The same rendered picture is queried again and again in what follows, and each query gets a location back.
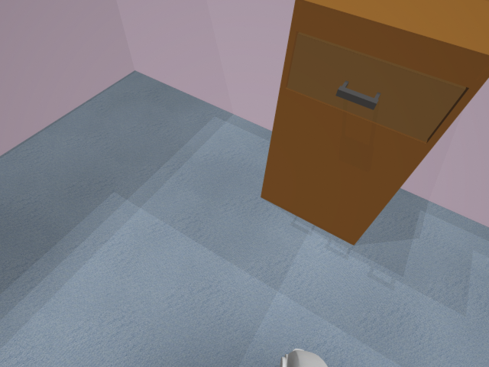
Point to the right robot thigh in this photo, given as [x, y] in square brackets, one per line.
[299, 358]

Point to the drawer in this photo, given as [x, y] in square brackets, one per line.
[410, 102]

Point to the handle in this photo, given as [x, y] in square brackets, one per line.
[356, 97]

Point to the cabinet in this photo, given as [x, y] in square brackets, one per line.
[338, 170]

